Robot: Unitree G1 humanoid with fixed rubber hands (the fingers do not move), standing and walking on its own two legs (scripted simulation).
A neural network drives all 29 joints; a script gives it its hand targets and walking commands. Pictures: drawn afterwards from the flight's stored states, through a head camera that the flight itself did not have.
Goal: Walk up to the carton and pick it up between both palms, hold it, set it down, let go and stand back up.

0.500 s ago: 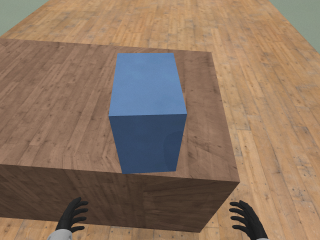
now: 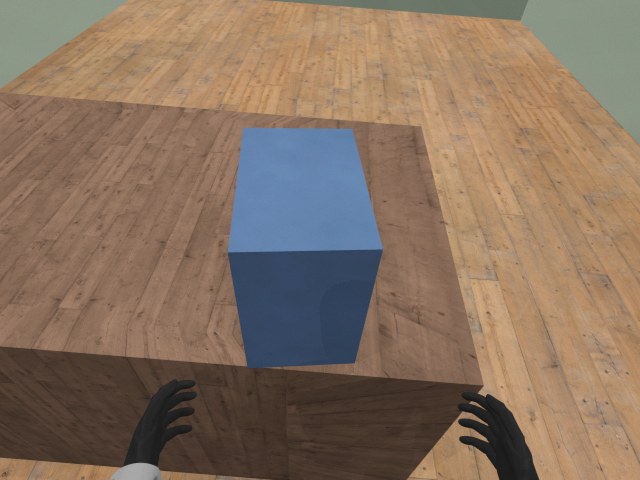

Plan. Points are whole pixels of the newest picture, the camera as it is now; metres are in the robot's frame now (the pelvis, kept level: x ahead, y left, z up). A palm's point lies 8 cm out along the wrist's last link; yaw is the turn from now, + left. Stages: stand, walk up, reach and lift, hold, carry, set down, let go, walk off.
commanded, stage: reach and lift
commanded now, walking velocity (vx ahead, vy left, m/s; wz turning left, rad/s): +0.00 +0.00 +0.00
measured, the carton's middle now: (300, 248) +0.43 +0.09 +0.03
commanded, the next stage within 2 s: none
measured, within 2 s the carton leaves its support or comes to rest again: neither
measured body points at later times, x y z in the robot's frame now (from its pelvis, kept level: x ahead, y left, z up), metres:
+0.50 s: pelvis +0.00 +0.00 +0.00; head -0.02 +0.01 +0.45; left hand +0.20 +0.22 -0.01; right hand +0.22 -0.18 +0.00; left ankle -0.01 +0.13 -0.75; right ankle -0.04 -0.11 -0.75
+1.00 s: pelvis -0.02 +0.00 +0.00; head -0.01 +0.01 +0.45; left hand +0.27 +0.23 +0.08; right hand +0.30 -0.17 +0.07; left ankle -0.01 +0.13 -0.75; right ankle -0.04 -0.11 -0.75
